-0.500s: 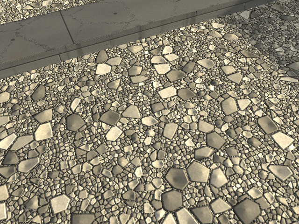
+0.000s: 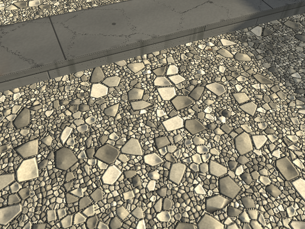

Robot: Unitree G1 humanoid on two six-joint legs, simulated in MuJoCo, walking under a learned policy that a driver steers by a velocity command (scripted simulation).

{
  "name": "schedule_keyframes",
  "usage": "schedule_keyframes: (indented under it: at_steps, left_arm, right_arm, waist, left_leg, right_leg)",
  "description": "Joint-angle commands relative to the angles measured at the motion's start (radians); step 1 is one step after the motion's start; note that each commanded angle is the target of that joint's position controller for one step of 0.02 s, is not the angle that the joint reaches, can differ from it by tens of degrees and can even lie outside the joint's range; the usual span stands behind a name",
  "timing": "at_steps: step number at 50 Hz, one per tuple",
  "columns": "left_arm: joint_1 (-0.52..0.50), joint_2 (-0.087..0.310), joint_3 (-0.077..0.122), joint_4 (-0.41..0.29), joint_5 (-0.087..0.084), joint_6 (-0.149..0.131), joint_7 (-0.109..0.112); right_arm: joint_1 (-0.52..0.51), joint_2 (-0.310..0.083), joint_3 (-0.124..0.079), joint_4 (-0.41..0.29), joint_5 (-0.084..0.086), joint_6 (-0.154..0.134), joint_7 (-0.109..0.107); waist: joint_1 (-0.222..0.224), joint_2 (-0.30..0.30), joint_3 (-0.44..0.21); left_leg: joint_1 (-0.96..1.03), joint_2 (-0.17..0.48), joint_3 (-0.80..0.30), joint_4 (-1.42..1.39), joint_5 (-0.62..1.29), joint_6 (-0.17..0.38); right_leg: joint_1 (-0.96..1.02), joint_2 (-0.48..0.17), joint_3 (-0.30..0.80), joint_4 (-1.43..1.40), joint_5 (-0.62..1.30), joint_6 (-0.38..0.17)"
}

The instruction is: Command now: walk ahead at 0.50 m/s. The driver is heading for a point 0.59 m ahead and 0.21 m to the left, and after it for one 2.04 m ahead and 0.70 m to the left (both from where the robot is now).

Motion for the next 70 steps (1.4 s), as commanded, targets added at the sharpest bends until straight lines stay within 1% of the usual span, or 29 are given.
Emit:
schedule_keyframes:
  at_steps: [1,7,10,14,17,18,19,20,21,23,25,31,35,38,39,40,41,43,45,47,57,62,63,64,65,66,67,68,70]
  left_arm:
    - [0.030,0.066,0.027,-0.057,0.005,0.003,0.009]
    - [-0.100,0.042,0.028,-0.105,0.028,0.020,0.016]
    - [-0.197,0.017,0.014,-0.124,0.025,0.019,0.006]
    - [-0.273,0.050,0.016,-0.151,0.027,0.018,-0.002]
    - [-0.168,0.115,0.040,-0.124,0.039,0.001,0.002]
    - [-0.095,0.179,0.057,-0.108,0.053,-0.004,0.013]
    - [-0.029,0.242,0.069,-0.108,0.064,0.004,0.025]
    - [0.007,0.205,0.060,-0.119,0.048,0.025,0.024]
    - [-0.023,0.149,0.044,-0.142,0.041,0.039,0.025]
    - [-0.176,0.111,0.030,-0.171,0.032,0.053,0.036]
    - [-0.256,0.117,0.032,-0.172,0.049,0.063,0.038]
    - [-0.282,0.152,0.044,-0.151,0.042,0.069,0.058]
    - [-0.283,0.206,0.063,-0.144,-0.002,0.076,0.045]
    - [-0.324,0.134,0.050,-0.146,-0.008,0.086,0.035]
    - [-0.345,0.051,0.031,-0.157,0.002,0.088,0.017]
    - [-0.375,0.041,0.032,-0.212,0.003,0.065,0.007]
    - [-0.459,0.121,0.048,-0.242,-0.018,0.039,0.003]
    - [-0.394,0.173,0.069,-0.195,0.003,0.016,0.011]
    - [-0.379,0.143,0.069,-0.170,0.028,0.008,0.008]
    - [-0.386,0.108,0.064,-0.167,0.018,0.001,-0.002]
    - [-0.571,0.079,0.034,-0.258,0.001,-0.031,-0.039]
    - [-0.339,0.164,0.063,-0.217,0.001,-0.051,-0.038]
    - [-0.173,0.212,0.081,-0.183,0.013,-0.052,-0.029]
    - [0.024,0.286,0.093,-0.166,0.026,-0.041,-0.016]
    - [0.042,0.309,0.095,-0.140,0.036,-0.030,-0.028]
    - [-0.022,0.183,0.066,-0.161,0.022,-0.027,-0.027]
    - [-0.077,0.123,0.052,-0.172,0.014,-0.022,-0.021]
    - [-0.125,0.111,0.045,-0.174,0.021,-0.017,-0.022]
    - [-0.154,0.094,0.039,-0.156,0.039,-0.015,-0.019]
  right_arm:
    - [0.027,-0.073,-0.012,-0.025,-0.012,-0.014,0.003]
    - [0.099,-0.120,-0.015,0.020,-0.016,-0.004,-0.031]
    - [0.136,-0.131,-0.012,0.039,-0.009,0.008,-0.041]
    - [0.168,-0.135,-0.013,0.072,0.003,0.032,-0.046]
    - [0.113,-0.153,-0.024,0.053,0.020,0.049,-0.055]
    - [0.123,-0.135,-0.019,0.031,0.009,0.046,-0.057]
    - [0.199,-0.051,0.001,0.022,-0.004,0.035,-0.052]
    - [0.254,-0.036,0.013,0.023,0.008,0.037,-0.052]
    - [0.224,-0.134,-0.019,0.026,0.026,0.053,-0.052]
    - [0.137,-0.130,-0.034,-0.003,0.031,0.101,-0.070]
    - [0.157,-0.103,-0.042,-0.016,0.016,0.146,-0.084]
    - [0.104,-0.079,-0.042,-0.081,0.008,0.155,-0.071]
    - [0.134,-0.115,-0.058,-0.088,0.010,0.153,-0.045]
    - [0.311,-0.115,-0.075,-0.001,0.011,0.151,-0.041]
    - [0.375,-0.169,-0.086,0.010,0.010,0.140,-0.052]
    - [0.323,-0.268,-0.086,-0.050,0.004,0.105,-0.048]
    - [0.253,-0.252,-0.085,-0.071,-0.022,0.070,-0.046]
    - [0.145,-0.196,-0.065,-0.095,-0.002,0.038,-0.056]
    - [0.184,-0.144,-0.050,-0.084,0.010,0.037,-0.061]
    - [0.252,-0.125,-0.044,-0.069,0.009,0.030,-0.065]
    - [0.371,-0.155,-0.058,-0.048,0.021,0.044,-0.076]
    - [0.276,-0.163,-0.063,-0.090,0.025,0.062,-0.077]
    - [0.232,-0.144,-0.055,-0.118,0.014,0.060,-0.071]
    - [0.235,-0.081,-0.035,-0.149,-0.016,0.054,-0.069]
    - [0.391,-0.007,-0.017,-0.177,0.033,0.036,-0.066]
    - [0.353,-0.128,-0.040,-0.137,0.057,0.034,-0.070]
    - [0.241,-0.172,-0.051,-0.153,0.050,0.037,-0.068]
    - [0.200,-0.156,-0.052,-0.154,0.039,0.041,-0.069]
    - [0.176,-0.115,-0.054,-0.171,0.030,0.050,-0.057]
  waist:
    - [0.013,0.101,-0.069]
    - [0.014,0.076,-0.012]
    - [-0.025,0.091,-0.030]
    - [-0.044,0.105,-0.027]
    - [0.025,0.095,-0.072]
    - [0.034,0.041,-0.154]
    - [0.012,-0.132,-0.276]
    - [0.042,-0.259,-0.409]
    - [0.044,-0.141,-0.397]
    - [0.002,-0.073,-0.203]
    - [-0.038,-0.124,-0.114]
    - [-0.031,-0.113,-0.131]
    - [-0.051,-0.134,-0.148]
    - [-0.125,-0.005,-0.086]
    - [-0.135,0.248,-0.021]
    - [-0.085,0.310,0.034]
    - [-0.092,0.232,0.081]
    - [-0.021,0.172,0.073]
    - [-0.024,0.149,0.023]
    - [-0.036,0.136,-0.003]
    - [-0.120,0.178,0.067]
    - [0.010,0.228,-0.030]
    - [0.089,0.190,-0.153]
    - [0.142,0.008,-0.351]
    - [0.040,-0.408,-0.446]
    - [0.055,-0.243,-0.291]
    - [0.067,-0.125,-0.155]
    - [0.040,-0.034,-0.090]
    - [0.005,-0.068,-0.038]
  left_leg:
    - [0.188,0.258,-0.311,-0.302,0.070,0.161]
    - [0.163,0.215,-0.116,-0.288,0.583,0.146]
    - [0.165,0.176,-0.051,-0.264,0.596,0.108]
    - [0.269,0.216,-0.123,-0.177,0.571,0.114]
    - [0.307,0.189,-0.186,-0.012,0.500,0.071]
    - [0.227,0.122,-0.162,0.118,0.401,0.031]
    - [-0.057,0.016,-0.111,0.381,-0.039,-0.030]
    - [-0.212,-0.059,-0.096,0.626,-0.601,-0.069]
    - [-0.232,-0.002,-0.158,0.747,-0.582,-0.076]
    - [-0.279,0.070,-0.120,0.761,-0.434,-0.100]
    - [-0.164,0.083,-0.086,0.726,-0.329,-0.117]
    - [-0.059,0.106,-0.041,0.462,-0.214,-0.097]
    - [0.071,0.084,0.021,0.281,-0.207,-0.034]
    - [0.272,0.039,0.025,0.036,-0.255,0.060]
    - [0.332,0.245,-0.324,-0.153,-0.480,0.157]
    - [0.320,0.392,-0.751,-0.313,-0.679,0.288]
    - [0.267,0.411,-0.796,-0.417,-0.749,0.288]
    - [0.268,0.339,-0.597,-0.365,-0.473,0.172]
    - [0.278,0.274,-0.462,-0.348,-0.311,0.127]
    - [0.326,0.246,-0.402,-0.334,-0.173,0.116]
    - [0.357,0.235,-0.408,-0.246,0.010,0.128]
    - [0.283,0.198,-0.428,-0.060,0.326,0.076]
    - [0.184,0.136,-0.380,0.143,0.359,0.041]
    - [-0.005,0.049,-0.293,0.462,0.059,0.003]
    - [-0.330,-0.049,-0.256,0.742,-0.474,-0.038]
    - [-0.425,0.041,-0.276,0.861,-0.412,-0.038]
    - [-0.435,0.082,-0.235,0.848,-0.314,-0.033]
    - [-0.375,0.122,-0.213,0.812,-0.239,-0.033]
    - [-0.303,0.167,-0.202,0.744,-0.173,-0.027]
  right_leg:
    - [-0.182,-0.108,0.048,-0.014,0.108,-0.005]
    - [-0.231,-0.087,0.000,-0.311,0.310,0.053]
    - [-0.127,-0.036,-0.041,-0.507,0.452,0.049]
    - [-0.109,-0.003,-0.015,-0.624,0.406,0.038]
    - [0.036,0.022,-0.017,-0.786,0.464,0.002]
    - [0.229,-0.056,0.036,-0.758,0.809,-0.032]
    - [0.573,-0.272,0.200,-0.666,1.186,-0.154]
    - [0.682,-0.433,0.378,-0.690,1.202,-0.277]
    - [0.577,-0.400,0.356,-0.746,0.919,-0.257]
    - [0.322,-0.312,0.225,-0.860,0.443,-0.191]
    - [0.087,-0.253,0.116,-0.951,0.216,-0.162]
    - [0.087,-0.272,-0.025,-0.966,0.271,-0.178]
    - [0.082,-0.303,-0.021,-1.003,-0.094,-0.120]
    - [-0.058,-0.202,-0.135,-0.767,-0.280,-0.016]
    - [-0.279,-0.090,-0.240,-0.360,-0.279,0.056]
    - [-0.531,0.031,-0.084,-0.207,-0.232,0.070]
    - [-0.581,0.001,0.023,-0.170,-0.117,0.042]
    - [-0.511,-0.037,0.043,-0.227,0.111,0.037]
    - [-0.416,-0.023,0.029,-0.291,0.241,0.054]
    - [-0.389,0.000,0.020,-0.360,0.330,0.058]
    - [-0.297,0.043,0.006,-0.672,0.349,0.085]
    - [0.107,0.081,-0.024,-0.766,0.296,0.025]
    - [0.363,0.004,0.035,-0.744,0.306,-0.024]
    - [0.681,-0.210,0.251,-0.699,0.238,-0.076]
    - [0.885,-0.412,0.744,-0.864,0.050,-0.218]
    - [0.770,-0.376,0.691,-0.905,-0.053,-0.185]
    - [0.615,-0.331,0.481,-0.905,0.023,-0.142]
    - [0.474,-0.281,0.353,-0.922,0.149,-0.121]
    - [0.334,-0.225,0.203,-0.969,0.267,-0.109]
Keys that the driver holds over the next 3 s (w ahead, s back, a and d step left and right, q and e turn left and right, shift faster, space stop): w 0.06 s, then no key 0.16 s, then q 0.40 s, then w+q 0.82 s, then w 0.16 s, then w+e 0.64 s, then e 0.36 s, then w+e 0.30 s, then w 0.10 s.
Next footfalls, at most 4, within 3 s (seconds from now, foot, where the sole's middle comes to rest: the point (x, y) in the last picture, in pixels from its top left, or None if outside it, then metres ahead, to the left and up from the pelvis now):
0.36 right None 0.34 -0.13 -0.77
0.78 left None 0.20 0.10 -0.77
1.26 right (150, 204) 0.58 0.02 -0.77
1.74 left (61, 191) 0.64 0.43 -0.77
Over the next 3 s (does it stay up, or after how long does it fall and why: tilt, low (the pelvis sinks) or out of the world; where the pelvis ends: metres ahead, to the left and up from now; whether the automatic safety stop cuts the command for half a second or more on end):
stays up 1.06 0.50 0.01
